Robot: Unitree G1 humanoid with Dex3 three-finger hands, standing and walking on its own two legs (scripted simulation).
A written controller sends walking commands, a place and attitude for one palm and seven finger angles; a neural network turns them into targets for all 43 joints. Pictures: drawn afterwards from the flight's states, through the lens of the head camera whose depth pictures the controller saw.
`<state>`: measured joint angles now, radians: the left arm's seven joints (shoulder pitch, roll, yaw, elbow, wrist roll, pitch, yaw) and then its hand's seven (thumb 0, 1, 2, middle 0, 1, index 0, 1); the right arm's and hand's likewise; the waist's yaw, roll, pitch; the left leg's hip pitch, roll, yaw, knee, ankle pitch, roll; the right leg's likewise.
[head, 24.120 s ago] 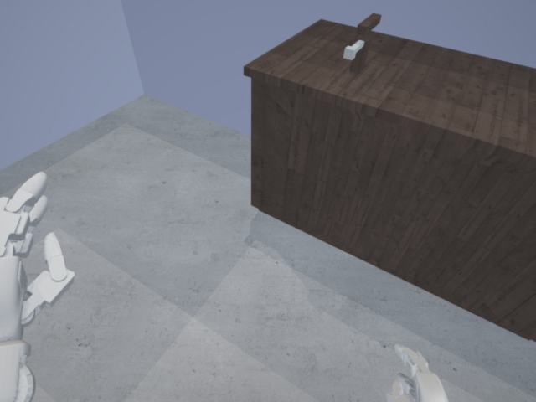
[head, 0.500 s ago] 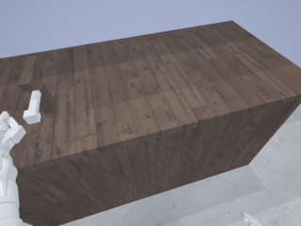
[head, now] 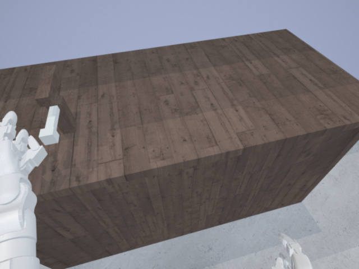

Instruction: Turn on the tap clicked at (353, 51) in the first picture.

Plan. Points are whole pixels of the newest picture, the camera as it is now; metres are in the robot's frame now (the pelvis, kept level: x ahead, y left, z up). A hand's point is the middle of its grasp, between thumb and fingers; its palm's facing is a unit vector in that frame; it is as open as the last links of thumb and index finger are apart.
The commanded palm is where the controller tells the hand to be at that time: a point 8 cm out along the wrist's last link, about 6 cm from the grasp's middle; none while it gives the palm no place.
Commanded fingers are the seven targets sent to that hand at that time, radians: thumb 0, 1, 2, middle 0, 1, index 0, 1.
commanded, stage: push the lever round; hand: left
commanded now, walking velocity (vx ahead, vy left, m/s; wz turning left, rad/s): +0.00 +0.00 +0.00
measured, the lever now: (49, 136) +0.35 +0.32 +0.12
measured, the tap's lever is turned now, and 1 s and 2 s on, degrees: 0 15 29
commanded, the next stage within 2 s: none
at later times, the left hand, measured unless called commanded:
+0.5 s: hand (52, 148) +0.32 +0.30 +0.12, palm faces +0.55 -0.83 -0.07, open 7.7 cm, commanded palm +0.28 +0.33 +0.12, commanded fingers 0.00 0.90 0.90 -0.15 -0.15 -0.15 -0.15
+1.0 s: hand (66, 147) +0.32 +0.27 +0.12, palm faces +0.63 -0.78 -0.05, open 7.7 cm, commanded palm +0.28 +0.29 +0.12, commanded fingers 0.00 0.90 0.90 -0.15 -0.15 -0.15 -0.15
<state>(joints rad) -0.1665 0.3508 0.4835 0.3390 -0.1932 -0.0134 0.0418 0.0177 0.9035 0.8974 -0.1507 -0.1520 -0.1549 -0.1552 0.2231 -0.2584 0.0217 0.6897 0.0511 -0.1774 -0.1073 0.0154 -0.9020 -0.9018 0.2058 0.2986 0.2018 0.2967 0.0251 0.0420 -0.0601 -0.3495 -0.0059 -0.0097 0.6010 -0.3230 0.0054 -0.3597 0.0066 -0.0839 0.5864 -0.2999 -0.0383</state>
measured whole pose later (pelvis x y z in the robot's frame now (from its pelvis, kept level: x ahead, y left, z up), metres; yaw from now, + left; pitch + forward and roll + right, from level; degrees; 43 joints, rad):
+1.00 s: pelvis -0.01 -0.01 +0.00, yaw +0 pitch +3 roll +0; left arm -0.19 0.22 0.38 0.27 -0.14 0.01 0.29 0.02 0.92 0.91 -0.15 -0.15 -0.15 -0.16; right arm 0.19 -0.25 0.01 0.71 0.03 -0.13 -0.10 0.02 -0.90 -0.90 0.20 0.30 0.20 0.30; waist 0.03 0.05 -0.06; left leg -0.33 0.00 -0.01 0.59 -0.31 -0.01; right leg -0.35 0.02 -0.09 0.59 -0.29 -0.05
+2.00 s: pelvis -0.02 -0.01 +0.00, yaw +0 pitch +3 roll +0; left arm -0.43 0.06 0.27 0.42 -0.01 0.08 0.69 0.01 0.92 0.93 -0.15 -0.15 -0.15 -0.15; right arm 0.16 -0.22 -0.01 0.76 -0.01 -0.07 -0.07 0.02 -0.90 -0.90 0.20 0.30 0.20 0.30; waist 0.01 0.04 -0.07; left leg -0.35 0.00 -0.02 0.58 -0.29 -0.01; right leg -0.37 0.01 -0.09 0.59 -0.28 -0.06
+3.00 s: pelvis -0.01 -0.03 -0.01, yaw +0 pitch +8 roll +1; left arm -0.70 0.07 0.42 0.70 0.09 0.11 0.84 -0.04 0.86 0.91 -0.15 -0.15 -0.16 -0.16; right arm 0.23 -0.22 -0.04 0.79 -0.05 -0.04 -0.02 0.01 -0.90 -0.90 0.20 0.30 0.20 0.30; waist -0.04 0.03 -0.12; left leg -0.45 0.02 -0.02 0.62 -0.30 -0.04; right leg -0.48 0.03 -0.09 0.64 -0.30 -0.08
